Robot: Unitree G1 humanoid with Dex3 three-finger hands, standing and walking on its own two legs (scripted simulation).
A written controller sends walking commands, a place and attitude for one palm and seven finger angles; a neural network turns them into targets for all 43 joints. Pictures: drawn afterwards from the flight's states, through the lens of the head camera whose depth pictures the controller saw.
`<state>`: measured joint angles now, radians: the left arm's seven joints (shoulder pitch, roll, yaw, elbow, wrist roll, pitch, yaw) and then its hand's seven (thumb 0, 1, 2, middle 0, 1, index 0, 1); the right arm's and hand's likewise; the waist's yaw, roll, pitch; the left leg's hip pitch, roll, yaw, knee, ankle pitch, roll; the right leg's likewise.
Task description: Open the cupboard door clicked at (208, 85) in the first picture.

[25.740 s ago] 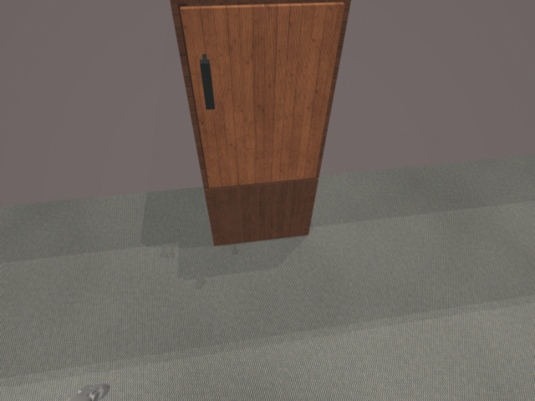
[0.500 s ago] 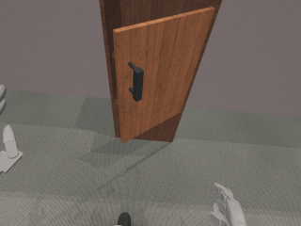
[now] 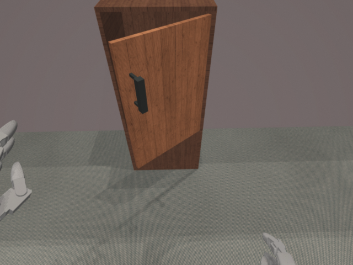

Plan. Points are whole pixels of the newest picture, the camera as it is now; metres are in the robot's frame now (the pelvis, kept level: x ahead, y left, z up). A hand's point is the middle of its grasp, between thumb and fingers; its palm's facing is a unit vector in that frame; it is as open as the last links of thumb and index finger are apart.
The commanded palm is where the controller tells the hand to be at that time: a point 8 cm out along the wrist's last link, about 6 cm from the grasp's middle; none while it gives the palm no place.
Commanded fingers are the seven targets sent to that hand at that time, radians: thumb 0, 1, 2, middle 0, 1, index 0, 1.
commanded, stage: stop stepping back and stand still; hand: left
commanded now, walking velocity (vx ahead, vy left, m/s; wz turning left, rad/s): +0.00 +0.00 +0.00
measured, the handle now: (137, 93) +0.63 +0.13 +0.07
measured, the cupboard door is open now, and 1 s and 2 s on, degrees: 38 38 38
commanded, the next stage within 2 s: let the arm hang, fingers relaxed in 0.86 s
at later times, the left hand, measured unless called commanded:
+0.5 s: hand out of the picture +0.17 +0.27 +0.19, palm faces +0.40 -0.78 -0.49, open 7.4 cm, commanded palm +0.11 +0.32 +0.19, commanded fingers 0.00 0.90 0.90 -0.20 -0.30 -0.20 -0.30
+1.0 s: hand out of the picture +0.18 +0.31 +0.15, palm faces +0.35 -0.80 -0.49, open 7.4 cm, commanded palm none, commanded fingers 0.00 0.90 0.90 -0.20 -0.30 -0.20 -0.30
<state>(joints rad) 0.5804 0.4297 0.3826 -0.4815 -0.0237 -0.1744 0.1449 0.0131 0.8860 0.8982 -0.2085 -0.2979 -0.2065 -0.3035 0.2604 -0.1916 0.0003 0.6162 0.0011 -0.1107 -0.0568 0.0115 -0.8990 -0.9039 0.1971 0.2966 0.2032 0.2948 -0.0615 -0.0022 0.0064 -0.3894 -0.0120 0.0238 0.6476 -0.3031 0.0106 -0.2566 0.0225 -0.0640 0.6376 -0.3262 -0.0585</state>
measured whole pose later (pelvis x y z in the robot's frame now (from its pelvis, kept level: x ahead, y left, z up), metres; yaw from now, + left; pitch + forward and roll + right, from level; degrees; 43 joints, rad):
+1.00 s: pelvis -0.03 +0.05 +0.01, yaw +1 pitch +0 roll -1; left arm 0.47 0.42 0.34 -0.31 -0.01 -0.22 0.12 0.01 0.89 0.90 -0.20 -0.30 -0.20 -0.30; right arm 0.22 -0.22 0.00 0.70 0.01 -0.16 -0.02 0.01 -0.90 -0.90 0.20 0.30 0.21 0.30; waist 0.00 0.02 0.02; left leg -0.21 -0.02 0.04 0.49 -0.27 0.04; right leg -0.28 -0.02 -0.05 0.44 -0.15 0.00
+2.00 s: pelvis -0.01 +0.03 +0.02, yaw +2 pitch -1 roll +0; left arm 0.12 0.21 0.01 1.12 0.01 -0.01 0.02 0.00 0.90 0.90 -0.20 -0.30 -0.20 -0.30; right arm 0.19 -0.24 0.00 1.13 -0.02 0.00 -0.01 0.00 -0.90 -0.90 0.20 0.30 0.20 0.29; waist -0.01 0.02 0.05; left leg -0.10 -0.02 0.01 0.35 -0.23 0.01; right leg -0.19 0.00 -0.06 0.38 -0.16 -0.03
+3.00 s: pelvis +0.00 +0.02 +0.02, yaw -2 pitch -1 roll +0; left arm 0.15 0.24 0.03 1.11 0.01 0.02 0.02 0.00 0.90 0.90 -0.20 -0.30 -0.20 -0.30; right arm 0.16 -0.24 -0.01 1.09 -0.02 0.02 -0.03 0.00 -0.90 -0.90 0.20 0.30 0.20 0.29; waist 0.00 0.01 0.07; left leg -0.10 0.02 0.07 0.39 -0.28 0.00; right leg -0.22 0.04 -0.01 0.41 -0.19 -0.04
